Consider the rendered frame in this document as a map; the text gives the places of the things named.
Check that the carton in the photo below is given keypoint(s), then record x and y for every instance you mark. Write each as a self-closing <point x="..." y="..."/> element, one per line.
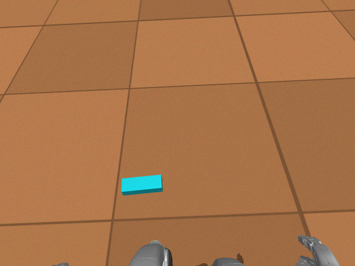
<point x="139" y="185"/>

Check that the right robot hand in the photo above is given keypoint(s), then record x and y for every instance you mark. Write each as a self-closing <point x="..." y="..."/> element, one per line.
<point x="322" y="254"/>

